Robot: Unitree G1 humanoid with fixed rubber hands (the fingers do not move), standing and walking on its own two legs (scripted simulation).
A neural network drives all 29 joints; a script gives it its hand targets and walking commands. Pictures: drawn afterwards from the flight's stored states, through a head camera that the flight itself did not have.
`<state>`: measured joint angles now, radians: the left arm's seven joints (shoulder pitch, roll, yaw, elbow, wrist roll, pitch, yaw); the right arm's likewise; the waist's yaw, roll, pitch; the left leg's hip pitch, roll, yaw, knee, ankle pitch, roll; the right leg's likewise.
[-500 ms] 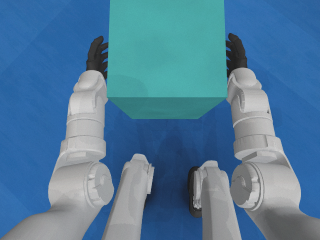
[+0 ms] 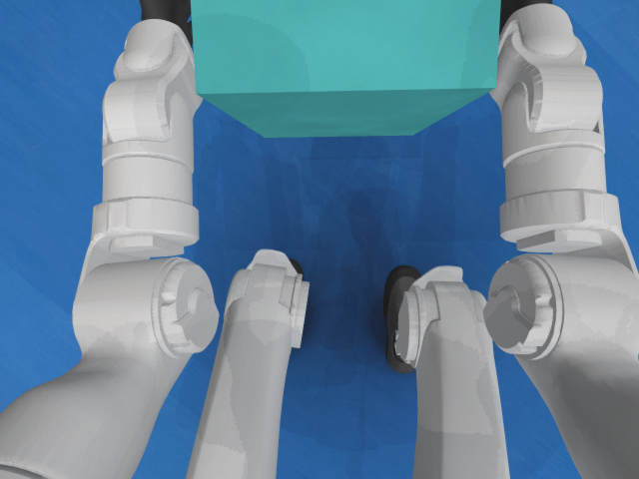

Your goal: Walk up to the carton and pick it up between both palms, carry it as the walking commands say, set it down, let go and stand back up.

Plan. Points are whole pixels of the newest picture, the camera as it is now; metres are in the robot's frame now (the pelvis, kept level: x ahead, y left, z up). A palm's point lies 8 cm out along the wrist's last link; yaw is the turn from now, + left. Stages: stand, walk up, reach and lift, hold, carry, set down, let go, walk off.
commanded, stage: set down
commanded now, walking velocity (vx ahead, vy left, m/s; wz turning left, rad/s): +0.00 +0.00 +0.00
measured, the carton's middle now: out of the picture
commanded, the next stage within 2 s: none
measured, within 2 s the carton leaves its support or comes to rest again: rests again in 1.04 s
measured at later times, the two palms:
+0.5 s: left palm (194, 29) +0.55 +0.20 -0.20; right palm (485, 11) +0.59 -0.11 -0.20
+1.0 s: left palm (206, 32) +0.56 +0.20 -0.23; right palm (479, 20) +0.59 -0.11 -0.24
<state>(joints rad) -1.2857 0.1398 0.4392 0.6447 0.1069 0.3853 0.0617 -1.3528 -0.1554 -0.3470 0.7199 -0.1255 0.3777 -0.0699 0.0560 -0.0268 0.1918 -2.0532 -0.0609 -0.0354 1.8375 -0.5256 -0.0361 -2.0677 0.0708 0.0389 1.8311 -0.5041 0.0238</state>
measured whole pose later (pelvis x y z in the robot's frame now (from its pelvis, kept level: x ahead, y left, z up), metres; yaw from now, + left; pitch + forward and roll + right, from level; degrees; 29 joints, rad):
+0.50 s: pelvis -0.01 +0.00 -0.06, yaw +0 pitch +33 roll +1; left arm -1.56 0.25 0.40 0.80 0.05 0.37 0.09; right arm -1.64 -0.30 -0.25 0.91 -0.03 0.35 -0.10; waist 0.07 -0.03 0.52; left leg -2.06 -0.07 -0.03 2.06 -0.57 -0.05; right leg -2.08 0.08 0.04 2.06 -0.55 0.02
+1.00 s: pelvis +0.00 +0.00 -0.08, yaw +0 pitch +33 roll +1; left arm -1.57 0.27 0.34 0.87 -0.01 0.33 0.11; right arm -1.65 -0.34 -0.16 0.99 0.06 0.31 -0.11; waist 0.07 -0.02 0.52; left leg -2.11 -0.07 -0.02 2.15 -0.61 -0.04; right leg -2.13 0.08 0.04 2.14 -0.58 0.03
